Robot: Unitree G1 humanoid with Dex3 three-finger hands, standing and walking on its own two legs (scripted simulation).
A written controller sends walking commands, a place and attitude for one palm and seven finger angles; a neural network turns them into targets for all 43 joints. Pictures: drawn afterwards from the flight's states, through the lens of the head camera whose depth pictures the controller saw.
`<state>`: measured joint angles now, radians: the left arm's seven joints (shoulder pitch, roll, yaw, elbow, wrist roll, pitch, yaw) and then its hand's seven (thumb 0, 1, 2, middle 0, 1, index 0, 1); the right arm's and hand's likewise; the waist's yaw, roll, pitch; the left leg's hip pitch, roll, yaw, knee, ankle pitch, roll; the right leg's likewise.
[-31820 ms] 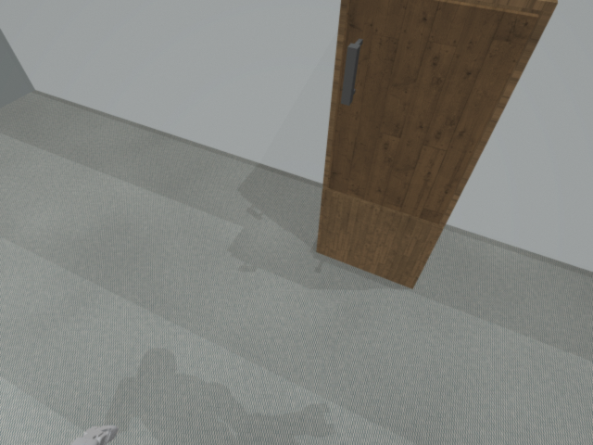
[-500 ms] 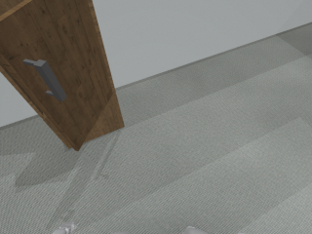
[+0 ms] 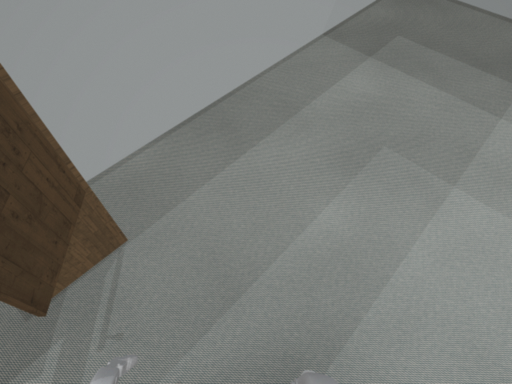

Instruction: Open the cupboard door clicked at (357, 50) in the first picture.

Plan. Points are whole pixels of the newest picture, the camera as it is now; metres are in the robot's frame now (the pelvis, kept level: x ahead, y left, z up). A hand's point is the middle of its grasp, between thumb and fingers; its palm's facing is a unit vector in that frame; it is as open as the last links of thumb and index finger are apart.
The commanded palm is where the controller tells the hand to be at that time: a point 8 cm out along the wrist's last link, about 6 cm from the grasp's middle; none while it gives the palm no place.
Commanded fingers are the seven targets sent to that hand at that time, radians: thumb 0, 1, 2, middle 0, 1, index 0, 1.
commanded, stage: walk to a spot facing it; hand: left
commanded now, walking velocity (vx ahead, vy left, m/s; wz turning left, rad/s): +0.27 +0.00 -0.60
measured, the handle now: out of the picture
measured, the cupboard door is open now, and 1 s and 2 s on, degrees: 46 46 46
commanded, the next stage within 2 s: turn to face it in 1.46 s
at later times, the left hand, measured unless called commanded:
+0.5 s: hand (178, 330) +0.22 +0.16 -0.17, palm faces -0.28 -0.94 -0.17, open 7.4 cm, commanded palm none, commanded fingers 0.00 0.90 0.90 -0.20 -0.30 -0.20 -0.30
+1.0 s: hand (278, 221) +0.46 -0.03 -0.16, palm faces -0.48 -0.86 -0.19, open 7.2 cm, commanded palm none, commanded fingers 0.00 0.90 0.90 -0.20 -0.30 -0.20 -0.30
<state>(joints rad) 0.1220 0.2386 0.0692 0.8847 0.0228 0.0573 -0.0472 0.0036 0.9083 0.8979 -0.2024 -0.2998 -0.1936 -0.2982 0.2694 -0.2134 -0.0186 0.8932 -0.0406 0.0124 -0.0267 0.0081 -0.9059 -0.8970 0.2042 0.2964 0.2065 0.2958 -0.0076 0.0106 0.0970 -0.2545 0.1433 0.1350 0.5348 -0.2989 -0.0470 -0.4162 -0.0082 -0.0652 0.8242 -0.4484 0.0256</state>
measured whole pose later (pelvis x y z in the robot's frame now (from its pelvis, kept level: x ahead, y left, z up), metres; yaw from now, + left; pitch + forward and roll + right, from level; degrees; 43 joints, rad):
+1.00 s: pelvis +0.31 -0.16 +0.00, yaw -30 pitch +1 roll +0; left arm 0.19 0.20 0.07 1.00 0.02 -0.06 -0.01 -0.02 0.95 0.90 -0.21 -0.30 -0.20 -0.30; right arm 0.22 -0.18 -0.04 0.98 -0.03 -0.02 0.02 0.01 -0.91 -0.90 0.20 0.30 0.20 0.29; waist -0.03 -0.02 0.07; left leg -0.50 0.12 0.09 0.76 -0.28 -0.05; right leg -0.16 0.03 -0.07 0.42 -0.28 -0.06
